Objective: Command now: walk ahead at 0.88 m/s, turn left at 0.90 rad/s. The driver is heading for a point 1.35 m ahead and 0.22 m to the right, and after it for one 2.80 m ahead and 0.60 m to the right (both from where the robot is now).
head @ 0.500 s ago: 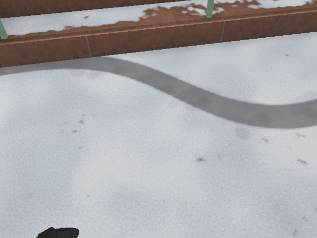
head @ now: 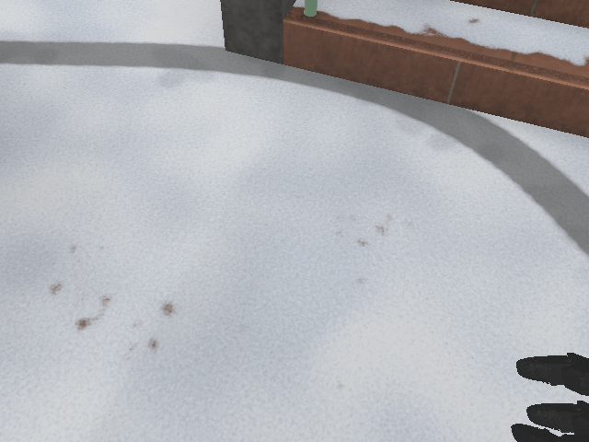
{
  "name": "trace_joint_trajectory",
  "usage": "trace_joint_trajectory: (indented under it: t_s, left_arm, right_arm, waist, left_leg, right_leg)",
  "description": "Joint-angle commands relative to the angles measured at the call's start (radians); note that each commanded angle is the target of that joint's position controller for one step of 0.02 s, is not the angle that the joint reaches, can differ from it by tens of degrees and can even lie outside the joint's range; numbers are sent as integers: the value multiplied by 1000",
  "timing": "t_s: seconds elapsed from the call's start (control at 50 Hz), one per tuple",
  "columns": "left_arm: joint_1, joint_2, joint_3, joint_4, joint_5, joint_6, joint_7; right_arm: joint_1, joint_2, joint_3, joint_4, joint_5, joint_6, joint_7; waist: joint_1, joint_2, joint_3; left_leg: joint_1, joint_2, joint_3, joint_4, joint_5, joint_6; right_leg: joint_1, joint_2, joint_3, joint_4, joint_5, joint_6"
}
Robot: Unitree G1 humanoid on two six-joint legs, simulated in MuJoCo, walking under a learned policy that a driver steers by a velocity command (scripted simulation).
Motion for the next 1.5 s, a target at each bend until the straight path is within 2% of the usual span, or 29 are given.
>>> trace_joint_trajectory:
  t_s: [0.02, 0.04, 0.06, 0.08, 0.12, 0.18, 0.28, 0.4, 0.48, 0.5, 0.52, 0.54, 0.56, 0.58, 0.62, 0.72, 0.84, 0.88, 0.92, 0.94, 0.98, 1.06, 1.24, 1.32, 1.34, 1.36, 1.38, 1.44, 1.5]
  left_arm:
    - [-79, 229, 40, -69, -9, 5, 0]
    - [-87, 202, 33, -92, 2, 2, -6]
    - [-114, 41, -3, -194, -4, -11, -33]
    - [-174, 96, -5, -244, 0, -31, -37]
    - [-205, 85, -14, -218, -27, -32, -23]
    - [-101, 34, -34, -144, -3, 28, -40]
    - [-305, 7, -30, -149, -50, 57, -54]
    - [-377, -23, -51, -139, -49, 32, -84]
    - [-33, 113, -5, -31, -40, 66, -68]
    - [223, 161, 24, 37, -40, 74, -59]
    - [332, 168, 41, 81, -61, 74, -40]
    - [197, 140, 29, 93, -55, 79, -31]
    - [32, 158, 25, 17, -33, 70, -20]
    - [-22, 119, 29, -30, -28, 68, -11]
    - [-99, 86, 20, -32, -20, 51, -9]
    - [-129, 126, 33, -48, -35, -9, -16]
    - [-59, 157, 65, -46, -44, 2, -28]
    - [-100, 201, 74, -56, -32, 0, -30]
    - [-196, 31, 30, -127, -40, -26, -23]
    - [-109, -23, -1, -195, -75, -23, -29]
    - [-274, 79, 10, -163, -21, 11, -32]
    - [-373, -5, -12, -214, -6, 60, -86]
    - [-646, -5, -59, -331, -6, 68, -127]
    - [-220, 106, -12, -192, -6, 57, -90]
    - [-66, 150, 20, -128, -15, 51, -65]
    - [-126, 221, 51, -123, -48, 62, -37]
    - [-159, 308, 63, -173, -4, 80, -31]
    - [-225, 133, 27, -150, -6, 49, 2]
    - [-248, 56, -12, -119, -17, -14, -3]
  right_arm:
    - [319, -87, -37, 31, 10, -21, -35]
    - [495, -168, -76, 98, 3, -21, -56]
    - [398, -312, -106, 91, 18, -8, -73]
    - [425, -317, -108, 38, 19, -7, -75]
    - [403, -203, -77, 111, 0, -30, -99]
    - [293, -83, -30, 125, 4, -89, -97]
    - [404, -47, -17, 205, 19, -141, -76]
    - [408, -31, 11, 245, 27, -170, -108]
    - [309, -147, -20, 235, 1, -131, -175]
    - [193, -178, -32, 205, -10, -111, -183]
    - [101, -130, -28, 194, 0, -101, -165]
    - [57, 77, 33, 124, -24, -121, -141]
    - [224, 110, 60, 35, 14, -134, -125]
    - [225, 28, 65, 35, -18, -162, -108]
    - [176, -33, 58, 52, -45, -156, -99]
    - [5, -2, 88, -12, -14, -93, -89]
    - [-58, -18, 74, -28, 14, -110, -97]
    - [165, -99, 32, 32, 13, -125, -117]
    - [603, -253, -31, 109, -33, -136, -155]
    - [483, -315, -49, 109, -36, -124, -145]
    - [306, -103, -16, 82, -31, -112, -134]
    - [425, 29, 16, 228, 2, -130, -114]
    - [458, -84, -9, 312, 3, -168, -117]
    - [414, -184, -30, 282, 2, -117, -154]
    - [393, -168, -30, 268, -7, -106, -141]
    - [370, -73, -14, 221, -21, -111, -119]
    - [431, -55, 0, 109, 17, -126, -122]
    - [350, -56, 22, 145, 9, -139, -124]
    - [401, -11, 31, 190, -10, -74, -106]
  waist:
    - [-268, -133, -138]
    - [-339, -51, -239]
    - [-205, 319, -262]
    - [-248, 170, -397]
    - [-170, 29, -112]
    - [-49, 33, -24]
    - [-110, 24, 164]
    - [-89, 47, 77]
    - [121, 122, -103]
    - [265, 112, -156]
    - [320, -72, -123]
    - [136, -273, -4]
    - [-36, -259, -158]
    - [-34, -72, -139]
    - [-124, 140, 58]
    - [-105, 57, 140]
    - [-3, -53, 24]
    - [-131, -26, -129]
    - [-313, 209, -378]
    - [-174, 507, -425]
    - [-183, 132, -143]
    - [-138, 138, -25]
    - [-92, 46, 119]
    - [132, 133, -122]
    - [172, 76, -178]
    - [72, -161, -120]
    - [-3, -211, -328]
    - [-83, 138, -52]
    - [-164, 120, 3]
  left_leg:
    - [654, -197, 115, -67, -77, 84]
    - [978, -164, -38, -114, -120, 96]
    - [1154, 109, -630, -409, -464, 166]
    - [1154, 219, -949, -593, -570, 200]
    - [865, 211, -728, -595, -242, 134]
    - [492, 121, -447, -632, -89, 80]
    - [531, 42, -146, -769, 321, -67]
    - [717, 26, 105, -770, 1088, -162]
    - [847, 98, 122, -277, 1652, -201]
    - [696, 99, 103, 102, 1590, -196]
    - [479, -76, 124, 644, 665, -172]
    - [32, -200, -1, 982, -226, -162]
    - [-175, -161, -218, 1013, -254, -168]
    - [-177, -106, -285, 854, -160, -132]
    - [-66, -30, -246, 619, -85, -130]
    - [271, 62, -142, 23, 163, -207]
    - [405, -34, -119, -354, 307, -179]
    - [659, -73, -111, -374, 144, -152]
    - [1169, 297, -506, -386, -429, -97]
    - [1183, 459, -1064, -642, -594, -10]
    - [927, 349, -717, -623, -507, -13]
    - [776, 224, -269, -608, 120, -85]
    - [689, 143, 174, -712, 940, -153]
    - [687, 219, 139, -82, 1419, -145]
    - [506, 171, 135, 244, 997, -133]
    - [191, -29, 134, 628, -86, -146]
    - [-94, -78, -60, 891, -220, -161]
    - [-27, 73, -137, 635, -29, -132]
    - [141, 99, -148, 535, -87, -143]
  right_leg:
    - [-333, -174, -15, 527, 1381, -172]
    - [-586, -138, 10, 871, 1027, -141]
    - [-1003, 76, 59, 1270, 24, -86]
    - [-1069, 81, 292, 1368, 87, -106]
    - [-1072, -5, 270, 1294, 221, -131]
    - [-838, -77, 305, 1135, 250, -142]
    - [-1009, 14, 317, 876, 429, -169]
    - [-816, 136, 70, 517, 688, -239]
    - [-445, 260, 28, 471, 525, -285]
    - [-215, 206, 138, 433, 471, -361]
    - [-80, 136, 231, 293, 514, -438]
    - [-34, 109, 400, 491, 595, -471]
    - [72, -57, 870, 295, 314, -630]
    - [-33, -135, 1086, 28, -86, -616]
    - [-388, -74, 972, -68, -116, -524]
    - [-799, 119, 639, -118, 221, -450]
    - [-460, 108, 653, 72, 562, -332]
    - [-415, 135, 619, 374, 789, -284]
    - [-799, 244, 482, 993, 173, -256]
    - [-1030, 252, 387, 1188, -22, -240]
    - [-1111, 110, 323, 1186, 168, -238]
    - [-1089, 29, 310, 1112, 225, -227]
    - [-846, 124, 46, 569, 488, -284]
    - [-336, 232, 89, 493, 363, -369]
    - [-87, 219, 177, 413, 331, -404]
    - [27, 63, 420, 410, 402, -439]
    - [271, -162, 924, 244, 375, -644]
    - [-195, -135, 785, 19, 334, -502]
    - [-472, -74, 553, -26, 620, -454]
Velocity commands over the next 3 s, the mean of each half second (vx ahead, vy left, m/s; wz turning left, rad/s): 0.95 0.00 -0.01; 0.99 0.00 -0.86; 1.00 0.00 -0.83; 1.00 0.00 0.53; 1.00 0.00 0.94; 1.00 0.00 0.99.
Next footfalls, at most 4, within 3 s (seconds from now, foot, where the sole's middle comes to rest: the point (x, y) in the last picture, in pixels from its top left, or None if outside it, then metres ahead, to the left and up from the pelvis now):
0.04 left None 0.20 0.10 -0.74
0.52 right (293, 349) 0.65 0.09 -0.74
0.90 left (254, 205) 1.07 0.25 -0.74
1.36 right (392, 156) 1.30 -0.14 -0.74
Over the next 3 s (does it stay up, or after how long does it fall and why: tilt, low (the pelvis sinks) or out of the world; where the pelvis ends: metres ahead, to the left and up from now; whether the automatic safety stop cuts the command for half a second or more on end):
stays up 2.49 -0.67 0.56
